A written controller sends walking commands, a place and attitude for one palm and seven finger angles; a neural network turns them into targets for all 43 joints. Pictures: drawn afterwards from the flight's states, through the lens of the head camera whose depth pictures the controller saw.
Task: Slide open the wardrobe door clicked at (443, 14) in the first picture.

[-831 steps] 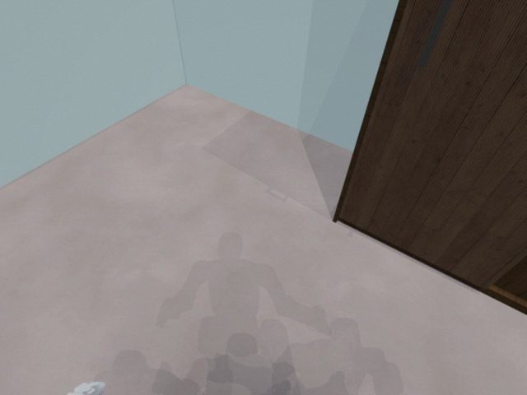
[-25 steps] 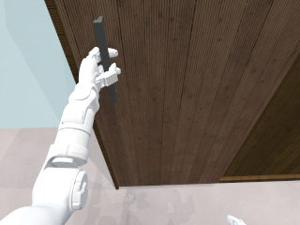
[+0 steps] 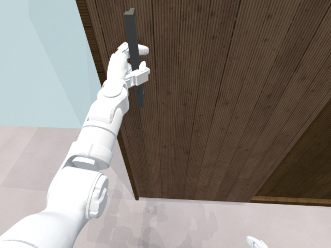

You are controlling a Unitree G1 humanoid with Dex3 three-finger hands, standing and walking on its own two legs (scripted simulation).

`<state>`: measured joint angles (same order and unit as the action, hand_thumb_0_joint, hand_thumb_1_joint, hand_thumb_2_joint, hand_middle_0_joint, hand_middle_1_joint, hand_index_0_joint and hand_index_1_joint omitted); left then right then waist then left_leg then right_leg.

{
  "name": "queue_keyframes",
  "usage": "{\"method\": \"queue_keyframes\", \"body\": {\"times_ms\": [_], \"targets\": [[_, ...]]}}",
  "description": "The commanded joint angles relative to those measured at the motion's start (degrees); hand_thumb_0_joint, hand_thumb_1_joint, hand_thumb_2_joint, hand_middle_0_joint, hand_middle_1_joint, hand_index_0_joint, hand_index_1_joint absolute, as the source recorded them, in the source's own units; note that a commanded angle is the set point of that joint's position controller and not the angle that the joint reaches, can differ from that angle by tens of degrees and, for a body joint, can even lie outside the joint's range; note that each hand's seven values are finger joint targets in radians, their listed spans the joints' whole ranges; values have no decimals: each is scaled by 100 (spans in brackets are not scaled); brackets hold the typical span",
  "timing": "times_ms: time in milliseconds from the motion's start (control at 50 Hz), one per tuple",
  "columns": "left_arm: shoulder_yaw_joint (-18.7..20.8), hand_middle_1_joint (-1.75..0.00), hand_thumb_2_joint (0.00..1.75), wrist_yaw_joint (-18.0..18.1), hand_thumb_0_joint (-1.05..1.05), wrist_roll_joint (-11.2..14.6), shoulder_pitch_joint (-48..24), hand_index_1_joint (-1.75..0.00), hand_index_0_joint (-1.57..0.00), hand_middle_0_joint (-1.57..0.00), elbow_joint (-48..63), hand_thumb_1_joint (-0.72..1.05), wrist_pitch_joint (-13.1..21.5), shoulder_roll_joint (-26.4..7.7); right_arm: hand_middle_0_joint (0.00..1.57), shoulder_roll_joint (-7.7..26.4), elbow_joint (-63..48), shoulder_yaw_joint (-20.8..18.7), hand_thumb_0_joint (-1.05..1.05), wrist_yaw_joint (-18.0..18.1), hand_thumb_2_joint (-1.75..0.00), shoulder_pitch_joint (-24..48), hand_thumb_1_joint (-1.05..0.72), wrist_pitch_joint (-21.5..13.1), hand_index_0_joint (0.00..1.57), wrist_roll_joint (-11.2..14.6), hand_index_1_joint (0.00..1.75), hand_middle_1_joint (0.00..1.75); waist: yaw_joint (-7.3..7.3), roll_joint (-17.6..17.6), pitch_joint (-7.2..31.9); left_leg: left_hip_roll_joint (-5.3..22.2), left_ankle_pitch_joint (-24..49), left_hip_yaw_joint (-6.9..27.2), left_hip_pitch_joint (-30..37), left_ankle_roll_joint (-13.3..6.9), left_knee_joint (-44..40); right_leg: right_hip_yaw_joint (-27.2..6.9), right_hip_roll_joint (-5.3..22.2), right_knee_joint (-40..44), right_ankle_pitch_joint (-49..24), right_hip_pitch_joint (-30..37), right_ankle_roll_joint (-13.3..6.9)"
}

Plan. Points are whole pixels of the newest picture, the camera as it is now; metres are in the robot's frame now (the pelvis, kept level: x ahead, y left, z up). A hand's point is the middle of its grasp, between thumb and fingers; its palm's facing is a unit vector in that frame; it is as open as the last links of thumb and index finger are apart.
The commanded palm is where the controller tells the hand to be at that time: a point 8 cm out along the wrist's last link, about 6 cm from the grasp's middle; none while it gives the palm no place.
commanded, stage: tug the door sideways, standing still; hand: left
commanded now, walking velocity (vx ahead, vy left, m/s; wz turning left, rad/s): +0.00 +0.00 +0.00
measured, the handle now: (137, 63) +0.51 +0.11 +0.20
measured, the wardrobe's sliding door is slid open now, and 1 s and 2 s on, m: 0.00 0.04 0.20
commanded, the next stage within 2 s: step sideways, sliding the door along in 0.44 s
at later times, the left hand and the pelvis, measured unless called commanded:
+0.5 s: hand (154, 74) +0.45 +0.06 +0.21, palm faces +0.03 -1.00 -0.05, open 5.7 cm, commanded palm +0.43 +0.06 +0.21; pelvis -0.01 +0.00 +0.00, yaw +1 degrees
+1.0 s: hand (161, 75) +0.46 +0.04 +0.20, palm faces +0.10 -0.99 -0.09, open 5.9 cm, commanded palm +0.44 +0.04 +0.21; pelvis +0.01 -0.07 -0.01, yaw +3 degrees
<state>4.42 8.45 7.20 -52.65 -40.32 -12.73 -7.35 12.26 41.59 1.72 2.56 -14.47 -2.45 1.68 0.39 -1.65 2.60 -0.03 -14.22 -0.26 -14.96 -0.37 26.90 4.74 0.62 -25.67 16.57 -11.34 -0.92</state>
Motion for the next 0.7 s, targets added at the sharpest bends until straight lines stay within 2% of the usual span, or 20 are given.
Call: {"method": "queue_keyframes", "body": {"times_ms": [0,40,120,160,220,300,360,420,480,500,520,540,560,580,600,620,660,680], "targets": [[-1039,-140,90,-424,0,122,-3703,-140,-45,-45,1390,90,530,926,20,702,-605,-205,0,5,-90,199,-90,-351,20,-3,30,30,-572,70,1978,97,2327,290,1822,-80,112,-202,-191,89,-2295,-469,-89],[-1137,-140,90,-402,0,138,-3749,-140,-45,-45,1197,90,566,1077,20,692,-549,-202,0,-18,-90,161,-90,-405,20,-5,30,30,-592,126,1922,96,2156,316,1756,-68,120,-184,-202,68,-2168,-571,-87],[-1144,-140,90,-363,0,141,-3943,-140,-45,-45,1086,90,696,1069,20,713,-451,-205,0,-54,-90,75,-90,-502,20,-20,30,30,-603,7,2002,87,2118,364,1774,-38,154,-176,-203,14,-2060,-668,-105],[-1129,-140,90,-344,0,155,-3958,-140,-45,-45,1041,90,758,1032,20,746,-415,-231,0,-64,-90,38,-90,-529,20,-21,30,30,-620,155,2035,107,2088,390,1771,-33,145,-159,-205,20,-2009,-652,-92],[-1134,-140,90,-321,0,160,-4153,-140,-45,-45,1045,90,859,1070,20,736,-374,-223,0,-93,-90,-7,-90,-615,20,-29,30,30,-626,114,2138,90,2151,394,1769,-20,178,-167,-211,-40,-2063,-694,-100],[-1147,-140,90,-293,0,174,-4194,-140,-45,-45,850,90,929,1121,20,739,-334,-221,0,-118,-90,-29,-90,-663,20,-28,30,30,-635,83,1990,92,1990,404,1663,-3,172,-162,-214,-45,-1916,-779,-98],[-1134,-140,90,-267,0,185,-4136,-140,-45,-45,672,90,983,1125,20,760,-306,-231,0,-121,-90,-57,-90,-686,20,-26,30,30,-641,259,1888,98,1879,387,1572,-29,165,-165,-211,-34,-1882,-786,-82],[-1169,-140,90,-248,0,171,-4272,-140,-45,-45,729,90,1040,1192,20,740,-304,-231,0,-146,-90,-79,-90,-725,20,-34,30,30,-658,147,2017,74,1895,364,1597,-19,201,-177,-210,-87,-1948,-804,-84],[-1177,-140,90,-201,0,180,-4275,-140,-45,-45,608,90,1059,1222,20,737,-299,-223,0,-156,-90,-73,-90,-725,20,-26,30,30,-652,107,1958,68,1799,358,1533,-23,212,-187,-211,-91,-1899,-827,-86],[-1184,-140,90,-181,0,188,-4309,-140,-45,-45,595,90,1064,1269,20,729,-307,-219,0,-163,-90,-79,-90,-735,20,-35,30,30,-655,211,1938,53,1753,349,1481,-36,220,-184,-213,-92,-1906,-826,-82],[-1086,-140,90,-156,0,184,-4581,-140,-45,-45,794,90,1088,1101,20,743,-318,-223,0,-149,-90,-38,-90,-744,20,-31,30,30,-654,165,2078,47,1677,330,1508,-36,208,-206,-201,-84,-1897,-770,-79],[476,-140,90,-122,0,-307,-4035,-140,-45,-45,1027,90,1724,-1955,20,1074,-334,-364,0,73,-90,-157,-90,-584,20,-13,30,30,-264,626,1866,420,1425,271,861,-344,295,-415,144,56,-1253,-418,200],[262,-140,90,-185,0,-396,-3770,-140,-45,-45,717,90,1980,-1780,20,950,-342,-298,0,156,-90,-7,-90,-498,20,-6,30,30,-310,664,1690,392,1011,193,692,-352,106,-424,211,70,-1119,-142,146],[-10,-140,90,-235,0,-315,-3547,-140,-45,-45,671,90,2077,-1243,20,876,-369,-298,0,187,-90,76,-90,-469,20,-17,30,30,-315,729,1676,449,836,201,722,-358,92,-360,235,-35,-1008,-48,142],[-306,-140,90,-337,0,-269,-3475,-140,-45,-45,958,90,2151,-856,20,818,-487,-285,0,221,-90,158,-90,-480,20,-16,30,30,-351,424,1698,600,733,279,915,-383,58,-281,211,-292,-827,-165,122],[-379,-140,90,-414,0,-215,-3434,-140,-45,-45,1103,90,2221,-779,20,807,-571,-290,0,271,-90,236,-90,-472,20,-9,30,30,-374,120,1642,846,478,592,1116,-467,-55,-239,119,-608,-459,-454,114],[-473,-140,90,-487,0,-137,-3436,-140,-45,-45,1361,90,2321,-744,20,800,-685,-291,0,364,-90,417,-90,-422,20,-6,30,30,-397,-638,1477,1535,20,1703,1552,-870,-449,-270,-78,-1502,245,-1219,85],[-485,-140,90,-492,0,-99,-3499,-140,-45,-45,1528,90,2329,-731,20,736,-689,-258,0,384,-90,465,-90,-389,20,-32,30,30,-383,-723,1377,1891,401,2241,1805,-1103,-526,-374,-138,-1928,683,-1584,43]]}}
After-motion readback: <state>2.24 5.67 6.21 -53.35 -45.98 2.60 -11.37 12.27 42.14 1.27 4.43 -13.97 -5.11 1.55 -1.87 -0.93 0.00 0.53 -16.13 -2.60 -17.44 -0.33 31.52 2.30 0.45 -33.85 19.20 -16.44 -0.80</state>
